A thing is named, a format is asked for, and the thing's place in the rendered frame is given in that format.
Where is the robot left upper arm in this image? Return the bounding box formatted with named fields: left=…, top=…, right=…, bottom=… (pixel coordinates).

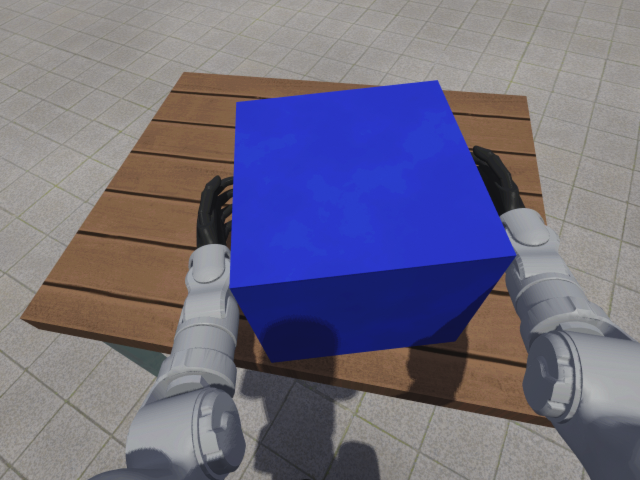
left=88, top=387, right=246, bottom=480

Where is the carton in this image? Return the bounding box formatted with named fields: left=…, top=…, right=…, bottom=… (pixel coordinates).
left=229, top=80, right=517, bottom=363

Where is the robot right forearm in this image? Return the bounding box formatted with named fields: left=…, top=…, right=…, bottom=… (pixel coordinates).
left=499, top=208, right=637, bottom=354

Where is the robot left hand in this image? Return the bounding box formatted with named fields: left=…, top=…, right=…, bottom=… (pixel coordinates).
left=196, top=175, right=234, bottom=249

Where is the table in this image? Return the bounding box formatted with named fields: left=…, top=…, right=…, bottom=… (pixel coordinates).
left=20, top=72, right=555, bottom=428

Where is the robot right upper arm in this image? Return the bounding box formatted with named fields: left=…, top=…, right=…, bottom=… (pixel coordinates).
left=522, top=330, right=640, bottom=480

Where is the robot right hand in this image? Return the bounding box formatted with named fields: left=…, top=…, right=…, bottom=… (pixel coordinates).
left=470, top=146, right=525, bottom=216

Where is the robot left forearm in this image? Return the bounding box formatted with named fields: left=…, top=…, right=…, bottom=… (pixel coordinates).
left=126, top=244, right=239, bottom=468

